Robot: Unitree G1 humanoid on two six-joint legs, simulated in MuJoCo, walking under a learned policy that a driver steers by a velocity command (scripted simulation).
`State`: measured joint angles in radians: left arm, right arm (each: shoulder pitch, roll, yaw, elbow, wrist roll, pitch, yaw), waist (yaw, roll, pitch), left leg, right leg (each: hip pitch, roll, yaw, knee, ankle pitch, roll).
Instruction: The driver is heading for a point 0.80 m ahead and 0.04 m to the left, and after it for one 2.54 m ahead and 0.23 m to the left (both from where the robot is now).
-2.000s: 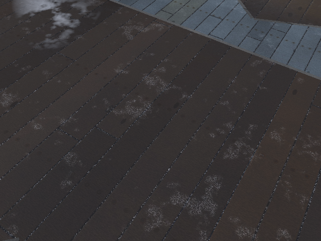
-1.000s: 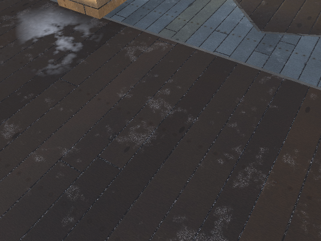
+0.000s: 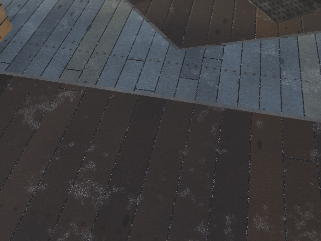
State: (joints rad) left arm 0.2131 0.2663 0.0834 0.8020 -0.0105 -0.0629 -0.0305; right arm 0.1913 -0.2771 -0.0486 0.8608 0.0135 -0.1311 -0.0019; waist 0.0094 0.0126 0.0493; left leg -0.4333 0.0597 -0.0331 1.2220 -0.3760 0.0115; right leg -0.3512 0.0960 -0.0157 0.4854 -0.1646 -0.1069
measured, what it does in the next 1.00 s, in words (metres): walks ahead: left foot, then right foot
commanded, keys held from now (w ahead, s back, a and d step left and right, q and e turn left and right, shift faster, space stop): w+e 0.10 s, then w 0.72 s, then w+q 0.18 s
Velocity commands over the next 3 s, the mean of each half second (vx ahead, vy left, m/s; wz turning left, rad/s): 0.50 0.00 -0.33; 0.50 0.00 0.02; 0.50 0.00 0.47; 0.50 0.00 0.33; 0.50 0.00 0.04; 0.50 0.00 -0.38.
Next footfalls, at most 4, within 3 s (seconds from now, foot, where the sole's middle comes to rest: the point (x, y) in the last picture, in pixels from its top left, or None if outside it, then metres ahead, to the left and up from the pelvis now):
0.34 left None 0.39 0.13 -0.77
0.88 right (208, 195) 0.64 -0.16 -0.77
1.42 left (154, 139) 0.93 0.09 -0.77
1.90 right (179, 91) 1.26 -0.05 -0.77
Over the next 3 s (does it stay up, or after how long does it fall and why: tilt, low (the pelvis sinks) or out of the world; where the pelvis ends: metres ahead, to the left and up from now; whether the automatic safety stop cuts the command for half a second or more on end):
stays up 1.63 0.18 -0.02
